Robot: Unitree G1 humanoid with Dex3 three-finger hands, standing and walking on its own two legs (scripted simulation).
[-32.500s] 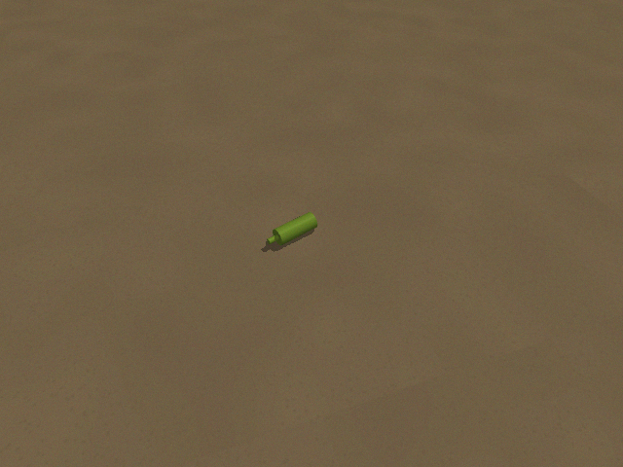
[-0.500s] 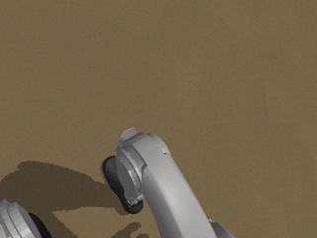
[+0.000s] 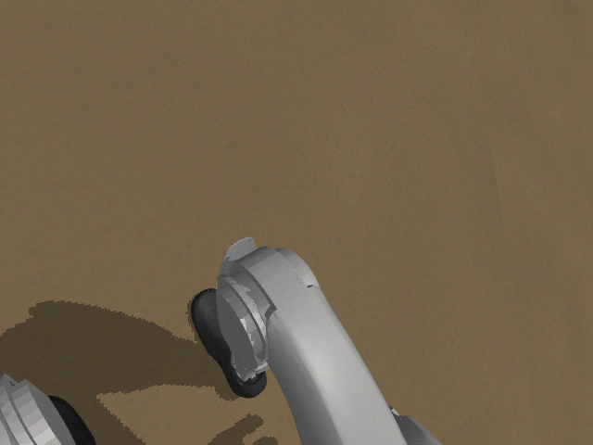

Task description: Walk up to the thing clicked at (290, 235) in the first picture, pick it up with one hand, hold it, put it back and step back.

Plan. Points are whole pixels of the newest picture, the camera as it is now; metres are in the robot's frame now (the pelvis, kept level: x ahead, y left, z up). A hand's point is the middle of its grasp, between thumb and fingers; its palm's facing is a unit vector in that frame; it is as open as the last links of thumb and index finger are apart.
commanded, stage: close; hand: left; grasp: from above
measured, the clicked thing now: out of the picture +0.53 +0.35 -0.28
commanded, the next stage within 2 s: settle in 0.58 s
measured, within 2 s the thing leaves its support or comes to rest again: leaves its support in 1.02 s
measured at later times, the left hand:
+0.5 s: hand out of the picture +0.52 +0.31 -0.26, palm faces -0.42 -0.15 -0.89, open 10.6 cm
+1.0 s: hand out of the picture +0.52 +0.32 -0.25, palm faces -0.41 -0.15 -0.90, open 10.6 cm
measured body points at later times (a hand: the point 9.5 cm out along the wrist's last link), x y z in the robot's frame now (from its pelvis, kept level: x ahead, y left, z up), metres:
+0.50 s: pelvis +0.00 +0.00 +0.00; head +0.31 +0.13 +0.29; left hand +0.54 +0.31 -0.20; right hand +0.02 -0.24 -0.05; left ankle +0.06 +0.12 -0.29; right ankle +0.13 -0.13 -0.29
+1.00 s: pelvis +0.00 +0.00 +0.00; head +0.31 +0.13 +0.29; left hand +0.54 +0.32 -0.20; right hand +0.02 -0.25 -0.04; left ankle +0.06 +0.12 -0.29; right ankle +0.13 -0.13 -0.29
